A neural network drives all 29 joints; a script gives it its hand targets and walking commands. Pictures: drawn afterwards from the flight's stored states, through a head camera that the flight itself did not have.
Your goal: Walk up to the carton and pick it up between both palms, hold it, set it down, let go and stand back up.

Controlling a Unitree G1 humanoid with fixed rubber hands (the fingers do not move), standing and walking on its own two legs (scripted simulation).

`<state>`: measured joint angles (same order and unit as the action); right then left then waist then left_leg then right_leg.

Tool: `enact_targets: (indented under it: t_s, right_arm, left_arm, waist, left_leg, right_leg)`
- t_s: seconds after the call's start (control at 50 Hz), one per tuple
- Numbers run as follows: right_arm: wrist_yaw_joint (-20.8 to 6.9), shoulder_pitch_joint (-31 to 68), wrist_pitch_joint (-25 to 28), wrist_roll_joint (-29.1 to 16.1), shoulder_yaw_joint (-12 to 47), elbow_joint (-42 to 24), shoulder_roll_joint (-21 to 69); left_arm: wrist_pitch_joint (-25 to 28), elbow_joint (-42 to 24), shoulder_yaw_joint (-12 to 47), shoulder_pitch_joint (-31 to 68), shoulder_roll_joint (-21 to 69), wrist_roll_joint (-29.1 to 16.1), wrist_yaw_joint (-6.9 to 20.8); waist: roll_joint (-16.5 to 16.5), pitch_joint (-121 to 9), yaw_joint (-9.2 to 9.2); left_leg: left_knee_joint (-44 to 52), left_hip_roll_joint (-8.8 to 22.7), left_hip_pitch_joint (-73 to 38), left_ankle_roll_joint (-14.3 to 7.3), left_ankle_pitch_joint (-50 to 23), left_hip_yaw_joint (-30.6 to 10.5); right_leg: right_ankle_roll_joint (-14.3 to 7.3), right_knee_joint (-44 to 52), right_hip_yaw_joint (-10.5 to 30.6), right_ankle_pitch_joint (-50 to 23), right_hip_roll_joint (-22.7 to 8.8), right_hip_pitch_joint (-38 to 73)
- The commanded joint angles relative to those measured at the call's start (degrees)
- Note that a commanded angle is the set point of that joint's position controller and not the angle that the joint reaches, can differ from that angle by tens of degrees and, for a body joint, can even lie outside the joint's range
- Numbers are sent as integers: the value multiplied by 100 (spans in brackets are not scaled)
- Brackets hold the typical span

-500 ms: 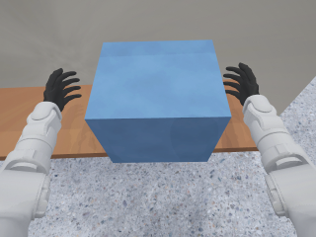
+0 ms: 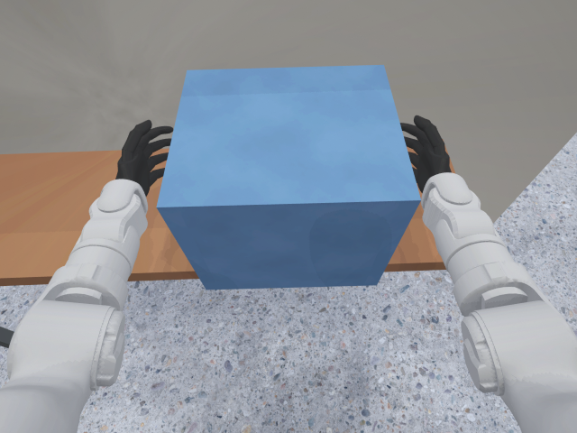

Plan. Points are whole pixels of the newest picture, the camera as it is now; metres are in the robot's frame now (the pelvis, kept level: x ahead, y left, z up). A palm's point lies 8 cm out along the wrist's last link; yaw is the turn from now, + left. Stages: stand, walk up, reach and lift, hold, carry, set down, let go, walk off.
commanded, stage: reach and lift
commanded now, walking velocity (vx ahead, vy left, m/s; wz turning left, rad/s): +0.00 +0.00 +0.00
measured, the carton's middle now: (288, 185) +0.50 +0.05 +0.01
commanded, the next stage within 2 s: none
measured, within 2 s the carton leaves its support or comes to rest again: leaves its support in 0.98 s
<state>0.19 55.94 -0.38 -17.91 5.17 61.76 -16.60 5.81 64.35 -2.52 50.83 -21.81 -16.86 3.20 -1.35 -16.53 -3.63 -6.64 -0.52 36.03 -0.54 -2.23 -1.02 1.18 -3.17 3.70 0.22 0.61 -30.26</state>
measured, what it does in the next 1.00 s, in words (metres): stands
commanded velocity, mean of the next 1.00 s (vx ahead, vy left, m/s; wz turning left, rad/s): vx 0.00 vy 0.00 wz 0.00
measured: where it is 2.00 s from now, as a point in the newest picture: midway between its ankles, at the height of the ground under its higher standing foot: outside the picture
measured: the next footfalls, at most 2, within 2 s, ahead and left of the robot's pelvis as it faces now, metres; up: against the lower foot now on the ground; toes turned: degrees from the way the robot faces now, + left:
none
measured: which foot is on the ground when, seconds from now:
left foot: down 0.00-1.00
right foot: down 0.00-1.00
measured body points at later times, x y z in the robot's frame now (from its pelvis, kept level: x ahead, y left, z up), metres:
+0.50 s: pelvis +0.03 -0.01 +0.00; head +0.10 -0.03 +0.45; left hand +0.44 +0.24 +0.07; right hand +0.50 -0.14 +0.07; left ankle +0.02 +0.10 -0.74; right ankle -0.03 -0.13 -0.74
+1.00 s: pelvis +0.03 -0.01 +0.01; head +0.09 -0.02 +0.45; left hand +0.44 +0.24 +0.08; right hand +0.49 -0.14 +0.08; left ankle +0.02 +0.10 -0.74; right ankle -0.03 -0.13 -0.74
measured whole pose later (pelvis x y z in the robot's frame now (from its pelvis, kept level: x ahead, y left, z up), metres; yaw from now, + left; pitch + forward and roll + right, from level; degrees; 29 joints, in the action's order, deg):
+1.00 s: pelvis +0.03 -0.01 +0.01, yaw +2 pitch +22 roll +0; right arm 3.1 44.0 -1.7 -3.8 -7.4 52.3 -9.2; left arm 1.4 53.6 -12.0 40.7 -12.0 -4.3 -1.0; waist -0.6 -16.9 -3.8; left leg 3.3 -1.0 22.7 -0.6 -4.3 -1.5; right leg 0.4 4.0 1.7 0.2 -0.2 -17.5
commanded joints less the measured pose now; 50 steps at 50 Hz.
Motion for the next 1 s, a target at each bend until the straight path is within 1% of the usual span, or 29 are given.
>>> enact_targets:
  t_s: [0.0, 0.04, 0.06, 0.12, 0.16, 0.18, 0.26, 0.32, 0.34, 0.38, 0.42, 0.48, 0.52, 0.54, 0.56, 0.6, 0.62, 0.64, 0.7, 0.76, 0.78, 0.82, 0.84, 0.86, 0.88, 0.9, 0.92, 0.96, 0.98]
  right_arm:
    - [-114, 2454, 319, 329, -369, -827, -501]
    - [-59, 2512, 366, 445, -485, -941, -672]
    - [-78, 2645, 413, 404, -402, -1065, -459]
    - [-92, 2284, 402, 502, -481, -1017, -267]
    - [-111, 2300, 365, 771, -632, -1089, -64]
    - [-146, 2422, 404, 785, -497, -1247, 377]
    - [-469, 2101, 388, 1209, -281, -972, 2103]
    - [-649, 1922, 446, 1647, -202, -1013, 2998]
    - [-687, 1739, 448, 1753, -307, -1011, 3129]
    - [-712, 1767, 460, 1847, -282, -974, 3449]
    - [-696, 1850, 498, 1757, -139, -1146, 3647]
    - [-563, 1502, 443, 1952, -298, -1059, 3577]
    - [-524, 1485, 428, 2031, -351, -1111, 3579]
    - [-515, 1470, 422, 2059, -391, -1020, 3582]
    - [-520, 1555, 414, 2073, -356, -1138, 3756]
    - [-545, 1521, 391, 2059, -383, -1156, 3697]
    - [-564, 1550, 337, 2093, -389, -1097, 3710]
    - [-583, 1615, 326, 2011, -303, -1096, 3759]
    - [-593, 1774, 251, 1952, -158, -1196, 3901]
    - [-565, 1741, 177, 1808, 9, -1372, 3975]
    - [-574, 1962, 180, 1853, 55, -1490, 3918]
    - [-588, 1923, 123, 1810, 115, -1495, 3983]
    - [-582, 2032, 93, 1736, 200, -1508, 4030]
    - [-575, 1971, 63, 1610, 323, -1581, 4076]
    - [-547, 2098, 67, 1478, 510, -1710, 4229]
    - [-534, 2170, 73, 1358, 636, -1903, 4304]
    - [-529, 2377, 37, 1300, 674, -2012, 4319]
    - [-537, 2476, -46, 1306, 669, -2141, 4442]
    - [-517, 2357, -109, 1293, 749, -2081, 4471]
  left_arm:
    - [239, -975, -286, 2108, -670, 267, -31]
    - [241, -977, -608, 2031, -963, 460, -107]
    - [245, -949, -522, 2021, -648, 449, -135]
    - [242, -1193, -655, 1797, -469, 633, -130]
    - [204, -1324, -666, 1894, -115, 761, -79]
    - [269, -1378, -663, 1993, 121, 787, -30]
    - [307, -1198, -408, 1926, 1828, 1256, 460]
    - [432, -1308, -2, 2130, 2730, 1322, 751]
    - [439, -1416, 30, 2111, 2881, 1372, 790]
    - [440, -1328, -70, 2126, 3000, 1516, 829]
    - [470, -1274, -69, 2186, 3104, 1556, 814]
    - [463, -1084, -263, 1952, 2952, 1711, 868]
    - [456, -1282, -237, 2052, 2981, 1706, 873]
    - [428, -1278, -247, 2112, 3000, 1725, 854]
    - [460, -1204, -279, 2174, 2910, 1755, 865]
    - [420, -1231, -121, 2099, 3115, 1740, 818]
    - [387, -1346, -107, 2310, 3139, 1768, 790]
    - [345, -1265, -230, 2220, 3059, 1826, 774]
    - [296, -1242, -90, 2258, 3139, 1722, 748]
    - [223, -1674, 208, 2367, 3257, 1594, 682]
    - [195, -1741, 234, 2519, 3362, 1532, 669]
    - [143, -1727, 294, 2423, 3499, 1525, 668]
    - [93, -1707, 269, 2416, 3479, 1552, 662]
    - [71, -1967, 466, 2462, 3583, 1433, 646]
    - [78, -2214, 566, 2549, 3689, 1343, 621]
    - [41, -2419, 724, 2576, 3798, 1238, 584]
    - [2, -2589, 796, 2806, 3801, 1174, 564]
    - [-146, -2637, 776, 2773, 3936, 1293, 513]
    - [-190, -2643, 846, 2742, 3960, 1189, 523]
  waist:
    - [-41, -3520, -80]
    - [125, -3466, -184]
    - [163, -3645, -260]
    - [-50, -3719, -276]
    - [109, -3656, -171]
    - [186, -3542, -265]
    - [38, -3065, -88]
    - [22, -3420, 53]
    - [35, -3263, 193]
    - [149, -3214, 43]
    - [238, -3040, 16]
    - [349, -2752, 70]
    - [365, -2616, 127]
    - [221, -2557, 127]
    - [315, -2596, -31]
    - [164, -2725, 48]
    - [-2, -2700, 24]
    - [76, -2639, -120]
    - [283, -2869, -97]
    - [24, -3127, -59]
    - [234, -3192, -28]
    - [190, -3143, -21]
    - [110, -3206, -150]
    - [57, -3261, -8]
    - [86, -3509, -152]
    - [6, -3646, -85]
    - [146, -3809, -129]
    - [7, -3681, -142]
    - [148, -3614, -138]
  left_leg:
    - [-849, 16, -3292, 673, -2995, 141]
    - [-855, 1, -3435, 600, -2923, 179]
    - [-853, -36, -3378, 608, -3140, 163]
    - [-862, -32, -3561, 656, -3691, 215]
    - [-745, -37, -3480, 644, -3554, 208]
    - [-711, -50, -3355, 555, -3465, 278]
    - [-325, -117, -2927, 489, -3523, 305]
    - [-78, -84, -2936, 441, -3455, 195]
    - [8, -91, -2892, 464, -3388, 166]
    - [180, -91, -2777, 350, -3201, 212]
    - [282, -98, -2370, 222, -2987, 205]
    - [524, -153, -1892, 149, -2406, 294]
    - [571, -123, -2033, 72, -2399, 210]
    - [552, -123, -2087, 134, -2453, 237]
    - [589, -106, -1993, 35, -2247, 244]
    - [536, -80, -2182, 116, -2323, 213]
    - [526, -102, -2268, 114, -2359, 258]
    - [501, -92, -2197, 84, -2363, 242]
    - [428, -40, -2517, 62, -2594, 208]
    - [353, -26, -2697, 112, -2737, 195]
    - [260, -28, -2798, 148, -2897, 215]
    - [184, -52, -2893, 139, -2961, 198]
    - [134, -26, -3083, 157, -3120, 187]
    - [16, -3, -3289, 187, -3402, 178]
    - [-73, -6, -3487, 192, -3588, 152]
    - [-193, 26, -3651, 213, -3783, 127]
    - [-287, 19, -3818, 232, -3837, 93]
    - [-416, 72, -4108, 249, -4071, 65]
    - [-486, 61, -4009, 247, -3896, 56]
  right_leg:
    - [24, -93, -190, -665, 206, 848]
    - [63, -113, -155, -634, 218, 864]
    - [42, -109, -180, -780, 207, 946]
    - [9, -40, -78, -1233, 206, 1322]
    - [-27, 109, -158, -1076, 246, 1474]
    - [-18, 127, -133, -1052, 201, 1539]
    - [5, 220, -134, -2089, 162, 2412]
    - [-1, 283, -220, -2278, 123, 2608]
    - [0, 315, -229, -2340, 115, 2620]
    - [51, 282, -251, -2544, 100, 2717]
    - [134, 65, -203, -2947, 27, 3115]
    - [208, -83, -169, -3204, -22, 3780]
    - [230, -141, -218, -3165, 7, 3583]
    - [188, -64, -267, -3018, 13, 3512]
    - [214, -55, -245, -2774, -20, 3503]
    - [138, 59, -241, -2593, -4, 3366]
    - [89, 121, -199, -2553, -26, 3318]
    - [121, 96, -227, -2422, -16, 3251]
    - [168, 50, -253, -2583, 18, 3231]
    - [83, 13, -275, -2513, 22, 3181]
    - [104, 19, -357, -2593, 71, 3168]
    - [126, -66, -283, -2804, 67, 3123]
    - [105, -38, -284, -2853, 72, 3140]
    - [104, -66, -290, -2888, 104, 3098]
    - [55, -111, -329, -2918, 96, 3081]
    - [44, -177, -303, -2947, 109, 3017]
    - [71, -182, -324, -2833, 127, 2865]
    - [59, -63, -294, -2418, 157, 2420]
    - [55, -91, -308, -2495, 175, 2612]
